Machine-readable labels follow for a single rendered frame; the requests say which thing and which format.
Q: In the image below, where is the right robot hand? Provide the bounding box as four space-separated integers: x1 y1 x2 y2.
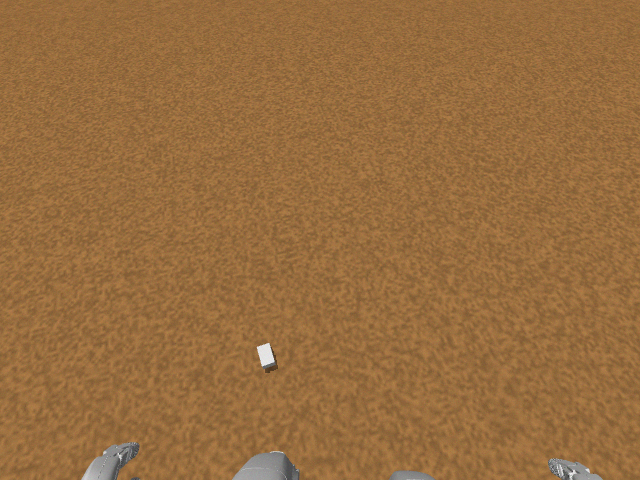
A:
548 458 603 480

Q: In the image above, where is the left robot hand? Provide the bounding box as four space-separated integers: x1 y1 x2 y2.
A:
81 442 141 480

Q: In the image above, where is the small box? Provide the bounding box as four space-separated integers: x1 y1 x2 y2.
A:
257 343 276 369

